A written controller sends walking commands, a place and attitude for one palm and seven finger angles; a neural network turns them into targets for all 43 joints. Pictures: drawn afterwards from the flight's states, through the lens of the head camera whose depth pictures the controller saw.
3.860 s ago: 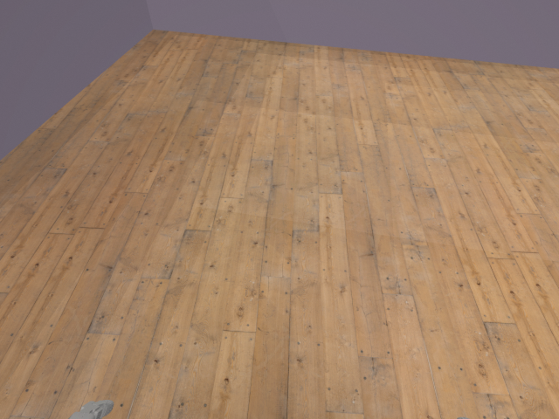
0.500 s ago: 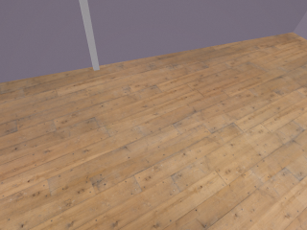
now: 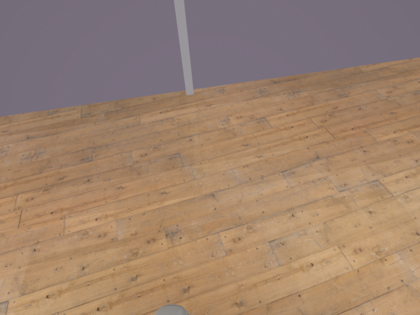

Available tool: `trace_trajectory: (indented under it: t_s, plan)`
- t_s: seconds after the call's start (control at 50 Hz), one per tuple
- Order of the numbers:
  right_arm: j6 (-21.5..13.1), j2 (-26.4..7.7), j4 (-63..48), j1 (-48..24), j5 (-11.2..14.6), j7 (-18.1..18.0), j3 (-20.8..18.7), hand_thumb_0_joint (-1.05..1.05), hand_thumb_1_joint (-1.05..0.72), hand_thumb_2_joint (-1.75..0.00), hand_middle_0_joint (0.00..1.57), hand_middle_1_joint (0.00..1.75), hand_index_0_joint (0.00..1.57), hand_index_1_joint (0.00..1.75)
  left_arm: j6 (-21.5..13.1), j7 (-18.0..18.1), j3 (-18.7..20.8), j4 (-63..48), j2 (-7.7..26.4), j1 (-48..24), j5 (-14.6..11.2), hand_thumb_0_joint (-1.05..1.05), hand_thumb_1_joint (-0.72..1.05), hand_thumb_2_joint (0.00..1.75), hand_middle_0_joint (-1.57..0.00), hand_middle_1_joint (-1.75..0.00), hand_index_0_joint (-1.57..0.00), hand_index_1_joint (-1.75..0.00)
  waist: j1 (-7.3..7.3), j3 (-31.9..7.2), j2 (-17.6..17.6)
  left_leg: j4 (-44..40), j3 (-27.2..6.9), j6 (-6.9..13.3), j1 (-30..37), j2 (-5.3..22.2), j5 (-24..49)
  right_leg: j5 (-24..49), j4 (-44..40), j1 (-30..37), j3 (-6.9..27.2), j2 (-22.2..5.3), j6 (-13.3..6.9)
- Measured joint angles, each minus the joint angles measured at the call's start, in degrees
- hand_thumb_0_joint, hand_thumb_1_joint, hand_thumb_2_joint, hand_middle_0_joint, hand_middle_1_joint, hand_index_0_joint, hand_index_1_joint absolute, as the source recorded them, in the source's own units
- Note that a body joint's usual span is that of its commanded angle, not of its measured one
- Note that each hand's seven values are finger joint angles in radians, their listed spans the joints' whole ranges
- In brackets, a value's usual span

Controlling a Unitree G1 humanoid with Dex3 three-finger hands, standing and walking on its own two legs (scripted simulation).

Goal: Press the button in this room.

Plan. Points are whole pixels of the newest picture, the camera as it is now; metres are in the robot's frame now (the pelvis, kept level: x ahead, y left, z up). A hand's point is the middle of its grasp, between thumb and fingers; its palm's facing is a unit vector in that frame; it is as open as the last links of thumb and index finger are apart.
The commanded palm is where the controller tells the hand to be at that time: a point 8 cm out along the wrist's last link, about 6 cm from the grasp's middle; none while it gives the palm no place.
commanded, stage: turn or walk to find it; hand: left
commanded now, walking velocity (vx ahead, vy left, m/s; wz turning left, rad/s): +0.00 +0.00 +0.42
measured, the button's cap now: out of the picture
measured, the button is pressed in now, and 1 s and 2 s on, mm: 0 0 0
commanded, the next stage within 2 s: stand and wait in 1.26 s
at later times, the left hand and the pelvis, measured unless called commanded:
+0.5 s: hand out of the picture -0.02 +0.29 -0.17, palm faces +0.25 -0.94 -0.24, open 7.4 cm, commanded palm none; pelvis -0.03 +0.06 +0.00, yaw +11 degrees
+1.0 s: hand out of the picture -0.07 +0.21 -0.15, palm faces +0.42 -0.87 -0.26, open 7.4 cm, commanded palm none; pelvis -0.07 +0.01 +0.00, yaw +25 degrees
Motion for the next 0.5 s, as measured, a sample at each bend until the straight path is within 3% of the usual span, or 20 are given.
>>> trace_trajectory:
  t_s: [0.12, 0.18, 0.2, 0.22, 0.28, 0.36, 0.5]
  plan:
    - [0.0, 0.3, -0.2, -3.6, 0.5, -0.1, 0.8, 0.01, -0.91, -0.9, 0.2, 0.3, 0.19, 0.3, -0.1, -0.4, 0.3, 1.0, 0.9, 1.7, 0.7, 0.0, 0.91, 0.89, -0.2, -0.3, -0.21, -0.3, 2.22, 1.4, -2.2, -13.9, 2.9, -0.2, 6.3, 1.4, -5.2, -0.9, 2.6, -1.6, -2.3, -2.9, 1.3]
    - [-0.9, 0.6, -1.3, -5.8, 0.8, -0.2, 1.3, 0.01, -0.91, -0.9, 0.2, 0.3, 0.19, 0.3, 0.2, -0.5, 0.8, 1.8, 2.1, 2.5, 0.8, 0.0, 0.9, 0.89, -0.2, -0.3, -0.21, -0.3, 3.11, 2.0, -3.4, -23.7, 4.9, 0.5, 10.5, 0.8, -3.2, -1.9, 5.4, -3.1, -3.4, -4.4, 2.6]
    - [-1.5, 0.6, -1.8, -6.2, 0.9, -0.1, 1.5, 0.01, -0.91, -0.9, 0.2, 0.3, 0.19, 0.3, 0.5, -0.5, 1.0, 2.1, 2.6, 2.9, 0.6, 0.0, 0.9, 0.89, -0.2, -0.3, -0.21, -0.3, 3.16, 1.9, -3.6, -28.5, 5.4, 0.9, 12.5, 0.6, 0.2, -2.6, 7.0, -3.8, -3.8, -4.9, 3.2]
    - [-2.1, 1.0, -2.1, -6.8, 0.8, -0.1, 1.6, 0.01, -0.91, -0.9, 0.2, 0.3, 0.19, 0.3, 0.8, -0.5, 1.3, 2.4, 3.4, 3.2, 0.3, 0.0, 0.9, 0.89, -0.2, -0.3, -0.21, -0.3, 3.23, 1.9, -4.5, -30.6, 6.0, 3.0, 13.2, -0.2, 1.0, -3.4, 9.4, -4.9, -3.6, -5.9, 3.7]
    - [-3.3, 2.4, -3.1, -8.0, 0.6, -0.2, 2.4, 0.01, -0.91, -0.9, 0.2, 0.3, 0.2, 0.3, 2.8, -0.1, 1.9, 3.4, 5.4, 3.1, 0.2, 0.0, 0.91, 0.89, -0.2, -0.3, -0.2, -0.3, 4.04, 2.0, -6.1, -30.1, 6.2, 6.0, 13.0, -1.1, 1.1, -13.1, 22.3, -10.0, 1.8, -4.7, 4.8]
    - [-3.7, 3.4, -3.8, -7.9, 0.4, -1.1, 3.2, 0.01, -0.9, -0.9, 0.2, 0.3, 0.2, 0.3, 3.5, -0.5, 2.5, 3.9, 6.2, 1.9, 0.1, 0.0, 0.91, 0.89, -0.2, -0.3, -0.2, -0.3, 3.53, 1.3, -5.0, -34.8, 4.5, 6.7, 14.7, -1.4, 4.2, -9.9, 33.6, -14.5, 5.1, -2.6, 5.4]
    - [-3.7, 3.9, -3.4, -6.0, 0.5, -1.1, 3.5, 0.01, -0.9, -0.9, 0.21, 0.3, 0.2, 0.3, 2.6, -0.8, 2.4, 1.9, 6.0, -0.8, 0.0, 0.0, 0.91, 0.89, -0.2, -0.3, -0.2, -0.3, 2.73, 0.4, -3.9, -40.0, 2.2, 7.4, 15.8, -3.3, 8.5, -5.4, 32.5, -15.2, 7.8, -2.2, 6.7]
